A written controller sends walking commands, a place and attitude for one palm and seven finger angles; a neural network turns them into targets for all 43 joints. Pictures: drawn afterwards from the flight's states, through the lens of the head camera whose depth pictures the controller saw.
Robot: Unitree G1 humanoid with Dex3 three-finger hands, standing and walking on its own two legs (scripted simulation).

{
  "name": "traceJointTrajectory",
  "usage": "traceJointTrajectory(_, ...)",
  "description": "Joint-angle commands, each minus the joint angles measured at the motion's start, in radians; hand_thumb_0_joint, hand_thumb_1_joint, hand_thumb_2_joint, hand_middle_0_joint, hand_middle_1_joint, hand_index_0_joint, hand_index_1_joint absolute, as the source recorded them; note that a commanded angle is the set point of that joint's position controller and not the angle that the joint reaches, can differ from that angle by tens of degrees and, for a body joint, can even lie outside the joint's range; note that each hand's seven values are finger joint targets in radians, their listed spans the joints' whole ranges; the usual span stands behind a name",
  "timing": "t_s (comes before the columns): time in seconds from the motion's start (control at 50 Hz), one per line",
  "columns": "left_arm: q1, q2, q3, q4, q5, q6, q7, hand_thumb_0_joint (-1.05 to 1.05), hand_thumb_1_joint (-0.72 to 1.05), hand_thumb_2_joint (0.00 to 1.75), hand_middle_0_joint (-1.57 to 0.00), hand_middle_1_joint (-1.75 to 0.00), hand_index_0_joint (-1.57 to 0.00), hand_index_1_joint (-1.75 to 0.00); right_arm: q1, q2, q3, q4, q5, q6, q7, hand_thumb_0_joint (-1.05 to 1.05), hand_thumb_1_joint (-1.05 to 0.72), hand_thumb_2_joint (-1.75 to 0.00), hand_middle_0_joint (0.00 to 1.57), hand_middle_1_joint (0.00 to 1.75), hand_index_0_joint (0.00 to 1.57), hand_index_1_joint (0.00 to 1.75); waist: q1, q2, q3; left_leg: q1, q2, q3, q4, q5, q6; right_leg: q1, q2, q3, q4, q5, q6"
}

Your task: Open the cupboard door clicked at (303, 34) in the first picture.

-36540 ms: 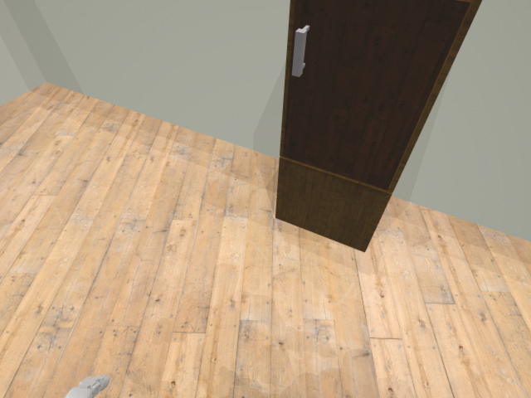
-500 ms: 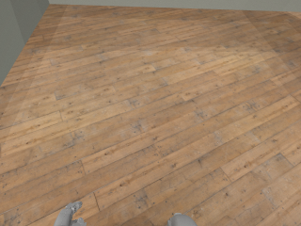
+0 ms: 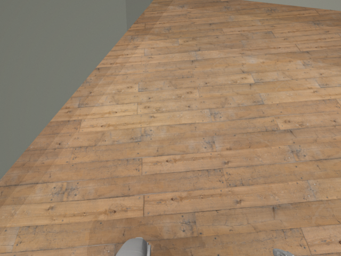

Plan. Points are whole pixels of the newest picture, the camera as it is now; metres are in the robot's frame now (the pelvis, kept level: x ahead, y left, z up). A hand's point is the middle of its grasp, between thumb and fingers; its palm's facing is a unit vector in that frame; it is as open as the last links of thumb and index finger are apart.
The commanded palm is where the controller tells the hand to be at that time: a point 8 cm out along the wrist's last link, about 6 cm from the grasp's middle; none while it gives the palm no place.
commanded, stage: turn to face it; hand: left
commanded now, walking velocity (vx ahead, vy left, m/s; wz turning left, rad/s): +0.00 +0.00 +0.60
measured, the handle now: out of the picture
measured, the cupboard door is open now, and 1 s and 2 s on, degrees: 39 39 39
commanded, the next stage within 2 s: none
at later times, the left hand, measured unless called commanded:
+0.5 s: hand out of the picture +0.08 +0.25 -0.17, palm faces +0.28 -0.93 -0.24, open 7.4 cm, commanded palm none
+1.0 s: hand out of the picture +0.00 +0.19 -0.16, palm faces +0.57 -0.78 -0.27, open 7.3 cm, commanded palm none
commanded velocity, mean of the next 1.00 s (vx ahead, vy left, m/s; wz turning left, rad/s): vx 0.00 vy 0.00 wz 0.60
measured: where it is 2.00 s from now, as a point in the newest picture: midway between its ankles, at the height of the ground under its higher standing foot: outside the picture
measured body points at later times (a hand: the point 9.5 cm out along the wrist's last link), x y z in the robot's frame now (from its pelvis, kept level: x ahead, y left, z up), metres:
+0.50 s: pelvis +0.03 +0.03 -0.01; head +0.08 +0.05 +0.44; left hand +0.06 +0.30 -0.15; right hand +0.15 -0.19 -0.15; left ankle -0.03 +0.13 -0.74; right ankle +0.06 -0.12 -0.69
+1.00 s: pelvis +0.05 -0.01 -0.01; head +0.11 +0.01 +0.44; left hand -0.03 +0.23 -0.14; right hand +0.28 -0.18 -0.16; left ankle -0.03 +0.10 -0.70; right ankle +0.08 -0.10 -0.74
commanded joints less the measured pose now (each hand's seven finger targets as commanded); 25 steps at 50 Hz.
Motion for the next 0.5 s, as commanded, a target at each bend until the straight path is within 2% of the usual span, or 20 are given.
traceJointTrajectory(0.0,0.042,0.201,0.051,-0.058,0.012,-0.014,0.006,0.0,0.9,0.9,-0.2,-0.3,-0.2,-0.3,-0.056,-0.013,0.013,-0.101,0.001,-0.024,0.015,0.0,-0.9,-0.9,0.2,0.3,0.2,0.3,0.028,-0.2,-0.116,-0.007,0.001,0.051,-0.123,-0.03,0.009,0.124,-0.272,0.162,-0.101,0.559,-0.07)
traceJointTrajectory(0.04,0.048,0.218,0.06,-0.054,0.017,-0.011,0.004,0.0,0.9,0.9,-0.2,-0.3,-0.2,-0.3,-0.065,-0.007,0.018,-0.116,0.003,-0.036,0.017,0.0,-0.9,-0.9,0.2,0.3,0.2,0.3,0.039,-0.206,-0.136,0.044,-0.005,0.069,-0.231,-0.051,0.023,0.137,-0.289,0.159,-0.067,0.552,-0.072)
traceJointTrajectory(0.08,0.048,0.242,0.068,-0.051,0.013,-0.009,-0.001,0.0,0.9,0.9,-0.2,-0.3,-0.2,-0.3,-0.027,-0.012,0.018,-0.113,0.003,-0.046,0.015,0.0,-0.9,-0.9,0.2,0.3,0.2,0.3,0.023,-0.199,-0.169,0.131,-0.024,0.102,-0.364,0.012,0.035,0.133,-0.289,0.12,0.003,0.579,-0.047)
traceJointTrajectory(0.1,0.038,0.247,0.071,-0.05,0.007,-0.01,-0.004,0.0,0.9,0.9,-0.2,-0.3,-0.2,-0.3,0.019,-0.03,0.014,-0.104,0.0,-0.052,0.014,0.0,-0.9,-0.9,0.2,0.3,0.2,0.3,-0.006,-0.164,-0.197,0.228,-0.033,0.107,-0.467,0.097,0.043,0.097,-0.276,0.087,0.074,0.564,-0.018)
traceJointTrajectory(0.12,0.026,0.24,0.068,-0.055,-0.001,-0.007,-0.009,0.0,0.9,0.9,-0.2,-0.3,-0.2,-0.3,0.091,-0.068,0.002,-0.087,-0.004,-0.058,0.012,0.0,-0.9,-0.9,0.2,0.3,0.2,0.3,-0.052,-0.087,-0.233,0.386,-0.01,0.077,-0.588,0.24,0.062,0.002,-0.252,0.043,0.215,0.479,0.029)
traceJointTrajectory(0.14,0.01,0.181,0.057,-0.085,-0.008,-0.003,-0.017,0.0,0.9,0.9,-0.2,-0.3,-0.2,-0.3,0.15,-0.184,-0.028,-0.076,-0.012,-0.066,0.006,0.0,-0.9,-0.9,0.2,0.3,0.2,0.3,-0.088,0.191,-0.27,0.56,0.224,-0.223,-0.644,0.484,0.15,-0.255,-0.118,0.026,0.454,-0.017,0.098)
traceJointTrajectory(0.16,-0.05,0.14,0.038,-0.133,-0.007,0.009,-0.015,0.0,0.9,0.9,-0.2,-0.3,-0.2,-0.3,0.208,-0.259,-0.043,-0.073,-0.009,-0.06,-0.006,0.0,-0.9,-0.9,0.2,0.3,0.2,0.3,-0.112,0.32,-0.268,0.569,0.401,-0.45,-0.642,0.906,0.289,-0.428,-0.022,0.115,0.617,-0.378,0.137)
traceJointTrajectory(0.18,-0.073,0.17,0.042,-0.144,0.002,0.023,-0.009,0.0,0.9,0.9,-0.2,-0.3,-0.2,-0.3,0.203,-0.24,-0.033,-0.064,-0.009,-0.055,-0.011,0.0,-0.9,-0.9,0.2,0.3,0.2,0.3,-0.093,0.163,-0.245,0.52,0.422,-0.354,-0.625,0.863,0.329,-0.429,-0.047,0.208,0.668,-0.348,0.121)
traceJointTrajectory(0.2,-0.083,0.151,0.044,-0.135,0.004,0.026,-0.013,0.0,0.9,0.9,-0.2,-0.3,-0.2,-0.3,0.168,-0.207,-0.029,-0.075,-0.012,-0.063,-0.024,0.0,-0.9,-0.9,0.2,0.3,0.2,0.3,-0.075,0.124,-0.198,0.481,0.351,-0.315,-0.628,0.882,0.305,-0.447,-0.044,0.21,0.68,-0.266,0.13)
traceJointTrajectory(0.22,-0.069,0.139,0.049,-0.104,0.005,0.031,-0.012,0.0,0.9,0.9,-0.2,-0.3,-0.2,-0.3,0.127,-0.183,-0.023,-0.083,-0.013,-0.069,-0.034,0.0,-0.9,-0.9,0.2,0.3,0.2,0.3,-0.048,0.209,-0.192,0.466,0.28,-0.273,-0.609,0.919,0.266,-0.445,-0.033,0.228,0.701,-0.214,0.141)
traceJointTrajectory(0.24,-0.063,0.153,0.05,-0.089,0.004,0.034,-0.014,0.0,0.9,0.9,-0.2,-0.3,-0.2,-0.3,0.099,-0.155,-0.013,-0.092,-0.008,-0.072,-0.036,0.0,-0.9,-0.9,0.2,0.3,0.2,0.3,-0.032,0.196,-0.174,0.424,0.238,-0.218,-0.615,0.895,0.236,-0.425,-0.027,0.246,0.721,-0.153,0.144)
traceJointTrajectory(0.26,-0.038,0.154,0.052,-0.08,0.003,0.036,-0.017,0.0,0.9,0.9,-0.2,-0.3,-0.2,-0.3,0.081,-0.146,-0.008,-0.094,-0.007,-0.075,-0.037,0.0,-0.9,-0.9,0.2,0.3,0.2,0.3,-0.013,0.173,-0.168,0.423,0.207,-0.189,-0.623,0.891,0.22,-0.422,-0.016,0.249,0.729,-0.114,0.147)
traceJointTrajectory(0.28,-0.03,0.152,0.054,-0.074,0.001,0.036,-0.018,0.0,0.9,0.9,-0.2,-0.3,-0.2,-0.3,0.087,-0.139,-0.006,-0.094,-0.005,-0.079,-0.037,0.0,-0.9,-0.9,0.2,0.3,0.2,0.3,-0.005,0.125,-0.164,0.414,0.195,-0.182,-0.629,0.87,0.217,-0.41,-0.008,0.245,0.727,-0.089,0.15)
traceJointTrajectory(0.32,-0.026,0.143,0.053,-0.072,0.0,0.036,-0.016,0.0,0.9,0.9,-0.2,-0.3,-0.2,-0.3,0.1,-0.133,-0.006,-0.085,-0.005,-0.084,-0.036,0.0,-0.9,-0.9,0.2,0.3,0.2,0.3,0.002,0.111,-0.159,0.403,0.181,-0.182,-0.636,0.839,0.22,-0.396,-0.001,0.244,0.694,-0.065,0.157)
traceJointTrajectory(0.34,-0.031,0.144,0.051,-0.075,0.0,0.034,-0.017,0.0,0.9,0.9,-0.2,-0.3,-0.2,-0.3,0.109,-0.131,-0.004,-0.082,-0.004,-0.085,-0.036,0.0,-0.9,-0.9,0.2,0.3,0.2,0.3,0.005,0.118,-0.162,0.403,0.174,-0.189,-0.639,0.816,0.223,-0.389,0.004,0.245,0.667,-0.059,0.158)
traceJointTrajectory(0.4,-0.084,0.124,0.046,-0.099,-0.004,0.031,-0.014,0.0,0.9,0.9,-0.2,-0.3,-0.2,-0.3,0.144,-0.122,-0.008,-0.067,-0.01,-0.085,-0.034,0.0,-0.9,-0.9,0.2,0.3,0.2,0.3,-0.012,0.127,-0.147,0.395,0.175,-0.232,-0.631,0.794,0.239,-0.364,0.021,0.24,0.547,-0.088,0.16)
traceJointTrajectory(0.42,-0.11,0.117,0.043,-0.108,-0.006,0.029,-0.014,0.0,0.9,0.9,-0.2,-0.3,-0.2,-0.3,0.154,-0.123,-0.01,-0.063,-0.013,-0.083,-0.034,0.0,-0.9,-0.9,0.2,0.3,0.2,0.3,-0.02,0.145,-0.142,0.382,0.176,-0.248,-0.624,0.786,0.242,-0.342,0.027,0.235,0.491,-0.106,0.157)
traceJointTrajectory(0.48,-0.127,0.108,0.04,-0.124,-0.011,0.026,-0.013,0.0,0.9,0.9,-0.2,-0.3,-0.2,-0.3,0.139,-0.122,-0.016,-0.065,-0.017,-0.075,-0.033,0.0,-0.9,-0.9,0.2,0.3,0.2,0.3,-0.018,0.181,-0.132,0.317,0.162,-0.286,-0.607,0.729,0.234,-0.238,0.065,0.212,0.328,-0.126,0.145)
